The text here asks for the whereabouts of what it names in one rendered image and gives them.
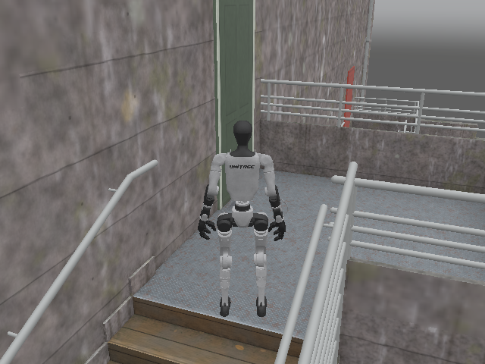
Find stairs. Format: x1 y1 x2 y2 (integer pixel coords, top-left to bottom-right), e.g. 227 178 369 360
107 297 303 364

